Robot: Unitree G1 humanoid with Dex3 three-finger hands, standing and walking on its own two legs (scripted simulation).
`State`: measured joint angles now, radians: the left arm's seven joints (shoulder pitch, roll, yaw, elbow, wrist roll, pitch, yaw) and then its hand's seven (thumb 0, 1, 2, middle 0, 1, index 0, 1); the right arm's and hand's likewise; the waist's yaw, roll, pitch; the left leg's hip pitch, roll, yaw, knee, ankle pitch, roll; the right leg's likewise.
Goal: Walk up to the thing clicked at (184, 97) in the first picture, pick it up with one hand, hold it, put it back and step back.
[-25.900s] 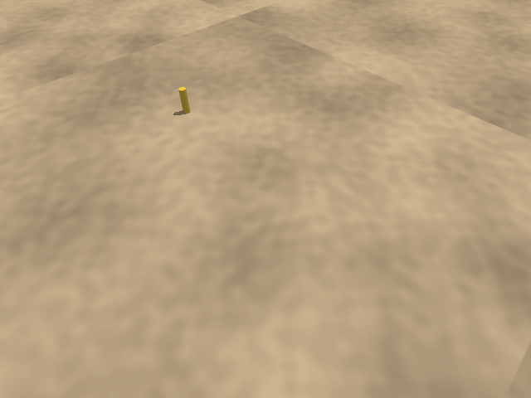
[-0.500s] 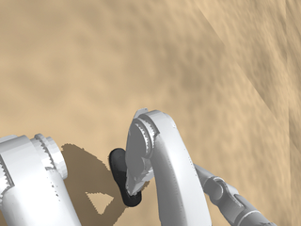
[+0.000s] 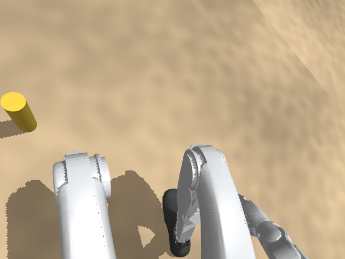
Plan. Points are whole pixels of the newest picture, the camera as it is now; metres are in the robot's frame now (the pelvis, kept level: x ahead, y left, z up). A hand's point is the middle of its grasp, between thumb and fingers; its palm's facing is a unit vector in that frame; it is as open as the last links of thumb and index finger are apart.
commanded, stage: home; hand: left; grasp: from the side
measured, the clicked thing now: (21, 114) +0.44 +0.32 -0.23
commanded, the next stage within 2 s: none
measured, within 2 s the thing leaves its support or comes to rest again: neither
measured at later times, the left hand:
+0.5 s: hand out of the picture +0.26 +0.33 +0.08, palm faces +0.29 -0.83 -0.48, open 17.5 cm
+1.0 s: hand out of the picture +0.24 +0.23 +0.29, palm faces +0.32 -0.88 -0.35, open 17.5 cm
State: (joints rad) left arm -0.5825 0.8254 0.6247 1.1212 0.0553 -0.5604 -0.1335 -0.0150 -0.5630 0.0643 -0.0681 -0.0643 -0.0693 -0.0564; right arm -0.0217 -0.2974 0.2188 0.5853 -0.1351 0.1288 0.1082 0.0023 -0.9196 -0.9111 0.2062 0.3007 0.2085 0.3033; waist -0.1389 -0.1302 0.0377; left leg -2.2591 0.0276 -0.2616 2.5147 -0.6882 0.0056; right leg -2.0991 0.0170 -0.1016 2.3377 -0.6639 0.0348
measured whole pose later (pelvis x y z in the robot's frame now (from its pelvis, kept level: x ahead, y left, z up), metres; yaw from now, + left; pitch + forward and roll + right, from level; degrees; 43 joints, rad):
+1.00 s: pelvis +0.09 -0.01 +0.37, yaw +12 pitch +15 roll -3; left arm 0.33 0.24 0.04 0.12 -0.01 0.28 0.19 -0.01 -0.55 0.05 -0.06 -0.06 -0.06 -0.05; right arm 0.26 -0.21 0.02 0.49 0.04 -0.02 -0.18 0.01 -0.90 -0.90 0.20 0.30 0.21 0.30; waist -0.04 0.02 -0.17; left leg -0.90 0.07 -0.04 1.17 -0.54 -0.03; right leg -0.84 -0.04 -0.05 1.11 -0.53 0.04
